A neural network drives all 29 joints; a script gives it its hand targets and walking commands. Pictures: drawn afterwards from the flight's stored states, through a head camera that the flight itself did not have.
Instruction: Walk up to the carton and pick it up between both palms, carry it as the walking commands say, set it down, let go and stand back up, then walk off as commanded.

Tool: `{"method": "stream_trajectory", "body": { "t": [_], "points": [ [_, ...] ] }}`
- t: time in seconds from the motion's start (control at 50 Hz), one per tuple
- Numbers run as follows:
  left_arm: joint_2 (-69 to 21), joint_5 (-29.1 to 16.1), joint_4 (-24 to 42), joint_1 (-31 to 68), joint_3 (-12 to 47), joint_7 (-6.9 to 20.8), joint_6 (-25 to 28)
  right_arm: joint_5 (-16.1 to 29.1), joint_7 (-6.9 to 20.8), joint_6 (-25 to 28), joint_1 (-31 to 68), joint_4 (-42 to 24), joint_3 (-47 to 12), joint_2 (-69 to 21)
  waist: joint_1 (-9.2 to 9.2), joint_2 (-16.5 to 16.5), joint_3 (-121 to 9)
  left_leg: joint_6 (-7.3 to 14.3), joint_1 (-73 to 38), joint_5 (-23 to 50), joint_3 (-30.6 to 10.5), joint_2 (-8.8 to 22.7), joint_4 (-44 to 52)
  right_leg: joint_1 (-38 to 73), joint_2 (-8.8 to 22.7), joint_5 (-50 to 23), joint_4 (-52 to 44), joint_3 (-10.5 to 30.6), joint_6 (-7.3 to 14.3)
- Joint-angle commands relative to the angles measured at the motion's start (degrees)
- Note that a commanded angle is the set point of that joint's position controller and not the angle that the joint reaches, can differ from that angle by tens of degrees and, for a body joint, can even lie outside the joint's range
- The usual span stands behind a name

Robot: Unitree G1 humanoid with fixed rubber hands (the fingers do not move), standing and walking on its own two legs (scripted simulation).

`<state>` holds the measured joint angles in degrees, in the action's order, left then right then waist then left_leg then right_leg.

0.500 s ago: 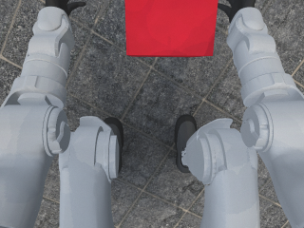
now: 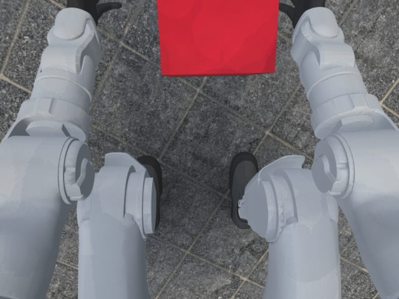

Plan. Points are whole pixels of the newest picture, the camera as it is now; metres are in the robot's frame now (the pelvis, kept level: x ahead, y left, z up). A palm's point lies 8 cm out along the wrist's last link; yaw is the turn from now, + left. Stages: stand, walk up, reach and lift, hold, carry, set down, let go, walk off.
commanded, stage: reach and lift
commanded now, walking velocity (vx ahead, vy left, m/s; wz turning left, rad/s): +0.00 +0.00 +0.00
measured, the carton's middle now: (212, 12) +0.55 +0.00 -0.28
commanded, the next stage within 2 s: none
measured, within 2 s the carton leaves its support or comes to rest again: leaves its support in 1.04 s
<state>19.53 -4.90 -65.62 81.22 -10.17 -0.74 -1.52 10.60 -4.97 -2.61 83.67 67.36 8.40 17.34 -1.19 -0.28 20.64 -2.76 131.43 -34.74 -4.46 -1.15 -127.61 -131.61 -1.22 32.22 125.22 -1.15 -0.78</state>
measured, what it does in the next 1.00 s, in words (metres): stands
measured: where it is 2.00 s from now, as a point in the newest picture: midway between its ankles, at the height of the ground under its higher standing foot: (196, 203)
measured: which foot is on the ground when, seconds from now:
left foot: down 0.00-1.00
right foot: down 0.00-1.00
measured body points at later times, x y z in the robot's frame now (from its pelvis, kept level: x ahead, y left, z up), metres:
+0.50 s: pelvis +0.00 +0.00 +0.00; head +0.38 +0.02 +0.24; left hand +0.55 +0.17 -0.20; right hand +0.56 -0.12 -0.20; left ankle +0.10 +0.13 -0.33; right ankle +0.11 -0.12 -0.33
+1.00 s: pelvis +0.00 +0.00 -0.01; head +0.37 +0.02 +0.24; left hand +0.54 +0.17 -0.20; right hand +0.55 -0.11 -0.20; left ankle +0.10 +0.13 -0.33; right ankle +0.11 -0.12 -0.33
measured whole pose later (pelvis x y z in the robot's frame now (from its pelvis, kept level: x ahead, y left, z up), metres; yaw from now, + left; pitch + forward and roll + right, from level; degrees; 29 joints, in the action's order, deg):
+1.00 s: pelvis +0.00 +0.00 -0.01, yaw +0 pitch +37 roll -2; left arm 15.8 -4.9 -65.6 84.4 -11.4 -3.9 -6.4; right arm 7.2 -6.4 -8.5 86.0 66.8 8.9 13.6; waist -1.4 -0.3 20.6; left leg -2.7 131.1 -35.1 -4.5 -1.3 -129.4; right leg -131.3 -1.5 32.6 127.0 -1.0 -0.8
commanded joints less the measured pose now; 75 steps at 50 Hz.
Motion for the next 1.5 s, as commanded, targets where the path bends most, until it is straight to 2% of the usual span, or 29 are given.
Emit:
{"method": "stream_trajectory", "body": {
  "t": [0.0, 0.1, 0.12, 0.14, 0.18, 0.26, 0.3, 0.32, 0.36, 0.4, 0.44, 0.48, 0.56, 0.6, 0.7, 0.78, 0.84, 0.88, 0.98, 1.04, 1.12, 1.14, 1.16, 1.22, 1.28, 1.3, 1.4, 1.44, 1.48],
  "points": [
    [-20.26, -1.79, 3.14, 22.21, 6.29, 3.08, 0.43, -2.54, 5.26, 0.54, 19.07, -4.65, -7.91, -22.66, -0.36, 2.02, -52.49, 1.06, -22.82, 16.50, 6.16, -2.23, 9.27, 32.41, -3.17, -19.04, -6.58, 1.40, -1.81],
    [-15.61, 6.50, -1.58, 13.21, -2.44, 2.55, -0.92, -8.46, 4.97, -0.15, 12.64, -2.49, 0.96, -17.28, -2.26, 1.27, -46.64, 0.68, -22.66, 14.91, 6.52, -3.19, 10.11, 29.00, -4.14, -15.92, -7.06, 0.12, -2.74],
    [-21.35, 7.22, -1.29, 15.88, -2.31, 3.49, -1.15, -9.75, 5.70, -0.15, 14.39, -2.96, 0.62, -21.97, -1.63, 1.05, -46.28, 0.98, -21.51, 14.44, 6.24, -3.59, 10.10, 28.68, -4.54, -16.15, -7.25, 0.33, -2.34],
    [-28.68, 6.71, 0.18, 19.31, 0.33, 4.88, -1.53, -9.59, 7.04, -0.37, 16.13, -3.69, -0.69, -29.91, -0.65, 0.40, -46.19, 1.36, -21.69, 15.77, 5.79, -3.86, 10.24, 27.75, -5.19, -17.69, -6.74, 0.08, -2.01],
    [-38.40, 5.82, 1.78, 23.04, 2.82, 7.46, -2.11, -7.97, 9.79, -0.81, 21.27, -6.07, -4.04, -41.06, -2.16, 0.16, -47.85, 1.80, -22.38, 16.37, 6.48, -4.51, 9.16, 28.27, -5.99, -18.01, -6.24, 0.56, -1.47],
    [-43.43, 6.11, 2.16, 21.74, 2.84, 9.81, -3.92, -8.81, 12.26, -2.71, 20.02, -5.39, -3.15, -45.95, -1.47, 1.20, -45.85, 2.17, -19.32, 14.22, 6.99, -5.03, 8.83, 27.95, -6.13, -15.87, -5.87, 0.24, -0.83],
    [-45.57, 5.94, 2.32, 21.78, 3.54, 10.57, -4.31, -8.44, 13.00, -2.90, 21.40, -7.33, -3.28, -47.76, -1.85, -0.22, -46.43, 2.35, -19.44, 15.24, 7.27, -5.27, 8.67, 27.33, -6.51, -16.45, -5.62, -0.02, -0.85],
    [-46.56, 5.72, 2.51, 21.39, 3.25, 11.01, -4.56, -8.68, 13.29, -3.21, 20.59, -6.86, -3.31, -48.58, -1.35, 0.98, -45.92, 2.52, -18.23, 14.36, 7.44, -5.48, 8.68, 27.71, -6.37, -15.88, -5.77, -0.34, -0.75],
    [-47.43, 5.64, 3.73, 22.06, 3.87, 11.48, -5.10, -8.48, 13.73, -3.72, 19.91, -6.73, -2.99, -49.50, -0.78, 0.20, -45.44, 2.68, -18.53, 14.38, 7.49, -5.39, 8.69, 26.81, -6.50, -15.55, -5.81, -0.28, -0.50],
    [-47.63, 5.35, 4.42, 22.52, 4.31, 11.79, -5.28, -7.77, 14.26, -4.08, 19.65, -6.53, -3.53, -51.15, -1.61, -0.22, -46.12, 2.65, -18.09, 14.31, 8.01, -5.45, 8.65, 27.40, -6.54, -15.98, -5.67, -0.14, -0.29],
    [-48.97, 5.38, 3.97, 21.11, 4.39, 12.09, -5.41, -7.24, 14.38, -4.04, 20.81, -7.25, -4.24, -51.32, -2.01, 0.38, -45.90, 2.91, -18.12, 14.66, 7.95, -5.48, 8.43, 27.02, -6.56, -15.76, -5.36, -0.30, -0.39],
    [-49.74, 4.88, 4.73, 22.16, 4.82, 12.40, -5.47, -7.41, 14.41, -4.24, 20.13, -7.08, -4.15, -52.51, -1.06, 0.72, -45.48, 3.15, -16.89, 14.22, 8.07, -5.48, 8.29, 26.29, -6.69, -15.42, -5.68, -0.29, 0.02],
    [-50.40, 4.49, 4.23, 21.85, 5.51, 12.23, -5.62, -6.01, 14.55, -4.15, 21.04, -7.44, -5.02, -53.83, -2.19, -0.75, -46.38, 3.42, -18.58, 14.85, 8.33, -5.50, 8.47, 26.71, -6.84, -15.77, -5.12, -0.43, 0.04],
    [-51.65, 3.94, 3.97, 21.73, 5.92, 12.55, -5.69, -6.09, 14.43, -4.21, 20.47, -6.37, -5.14, -54.39, -1.22, 0.66, -45.63, 3.31, -17.81, 15.14, 8.11, -5.64, 8.54, 27.91, -6.76, -16.62, -5.22, -0.51, 0.28],
    [-53.03, 3.28, 4.66, 23.21, 7.31, 12.19, -5.46, -4.59, 14.03, -3.66, 22.99, -9.00, -6.60, -55.99, -1.97, -0.84, -49.81, 3.50, -20.46, 17.30, 8.55, -5.52, 8.21, 29.56, -7.05, -18.29, -4.92, -0.75, 0.21],
    [-55.49, 1.01, 8.12, 25.86, 9.41, 12.07, -5.25, -3.29, 13.39, -3.73, 24.77, -10.87, -9.09, -58.50, -1.34, 1.23, -56.70, 3.18, -22.01, 19.37, 8.98, -5.88, 7.50, 34.54, -7.19, -21.63, -4.50, -1.25, -0.03],
    [-57.91, -0.11, 10.11, 26.99, 11.56, 11.62, -5.15, -1.69, 12.83, -3.37, 27.46, -14.56, -11.05, -59.95, -1.82, -0.43, -63.74, 3.00, -26.11, 22.54, 9.24, -5.92, 7.41, 36.85, -7.60, -24.11, -4.33, -1.47, -0.25],
    [-59.18, -1.42, 12.71, 28.56, 12.76, 11.29, -5.09, 0.02, 12.37, -3.14, 30.33, -18.07, -13.26, -60.86, -1.88, 1.19, -71.27, 2.91, -28.67, 24.26, 9.48, -5.99, 7.09, 40.47, -7.67, -26.56, -3.85, -2.23, -0.71],
    [-61.94, -4.85, 17.47, 31.41, 16.56, 10.01, -5.42, 3.10, 10.77, -3.28, 34.01, -23.68, -17.33, -63.31, -1.64, 0.85, -86.11, 2.38, -36.14, 28.87, 10.33, -6.07, 6.38, 48.47, -7.70, -31.77, -3.68, -2.37, -1.08],
    [-62.68, -6.08, 21.36, 34.70, 17.92, 9.48, -5.79, 3.23, 10.20, -4.40, 34.59, -25.08, -17.93, -64.96, -0.96, 1.04, -92.74, 2.11, -39.23, 28.86, 10.77, -6.27, 6.51, 51.10, -7.80, -31.82, -3.96, -2.71, -1.27],
    [-65.50, -5.94, 20.50, 36.58, 17.61, 9.89, -7.35, 1.57, 10.34, -6.03, 35.43, -24.27, -16.31, -66.38, 0.63, 0.93, -92.40, 2.06, -39.95, 25.43, 10.18, -6.44, 7.73, 49.06, -7.82, -26.73, -4.94, -3.88, -1.08],
    [-65.68, -5.65, 20.37, 37.44, 17.45, 9.86, -7.76, 0.95, 10.38, -6.48, 35.15, -23.92, -15.28, -66.06, 1.79, 0.80, -91.84, 1.93, -40.72, 23.49, 10.01, -6.45, 8.42, 47.50, -7.96, -24.36, -5.29, -4.58, -1.01],
    [-66.07, -4.93, 18.64, 36.61, 17.04, 9.81, -8.41, 0.79, 10.57, -6.70, 35.63, -23.82, -14.57, -66.34, 0.90, -1.01, -90.41, 1.77, -41.34, 22.68, 10.17, -6.45, 9.05, 46.29, -7.74, -22.81, -5.77, -4.54, -0.84],
    [-67.21, -3.82, 18.95, 38.21, 15.02, 10.33, -9.41, -0.79, 11.34, -7.89, 36.45, -23.76, -12.65, -67.44, 2.04, -0.53, -88.49, 2.04, -39.40, 19.30, 9.92, -6.70, 10.23, 44.88, -7.78, -19.61, -6.76, -4.82, -0.73],
    [-69.31, -5.80, 26.33, 42.99, 17.72, 9.95, -9.86, 1.62, 11.35, -8.24, 40.00, -29.75, -14.50, -69.68, 1.58, -1.67, -102.13, 1.65, -46.42, 24.47, 10.58, -7.55, 10.20, 51.43, -8.14, -24.39, -6.76, -4.93, -0.85],
    [-69.75, -6.15, 26.50, 43.66, 17.64, 9.87, -10.16, 1.05, 11.21, -8.39, 39.79, -29.79, -14.36, -69.16, 2.56, -1.66, -102.59, 1.53, -46.03, 23.73, 10.52, -7.53, 10.40, 51.66, -8.14, -23.58, -7.09, -4.94, -0.67],
    [-69.80, -4.53, 24.93, 44.58, 15.89, 10.29, -11.33, -0.68, 11.99, -9.86, 40.29, -28.05, -12.01, -70.55, 2.19, -1.63, -100.98, 1.64, -45.36, 20.53, 10.43, -7.64, 11.72, 50.35, -8.04, -20.34, -8.20, -5.16, -0.59],
    [-70.37, -4.31, 23.91, 44.32, 16.17, 10.32, -11.85, -1.07, 12.36, -10.20, 39.34, -27.22, -10.77, -70.54, 3.45, -2.58, -100.16, 1.52, -45.73, 19.36, 10.09, -7.44, 12.16, 49.08, -8.17, -19.08, -8.35, -5.34, -0.44],
    [-70.94, -3.47, 23.14, 44.36, 15.02, 10.31, -12.21, -1.77, 12.48, -10.56, 39.90, -27.06, -9.78, -70.79, 3.37, -2.93, -98.89, 1.61, -45.35, 18.28, 10.25, -7.60, 12.52, 48.33, -8.14, -17.56, -8.86, -5.19, -0.49]
  ]
}}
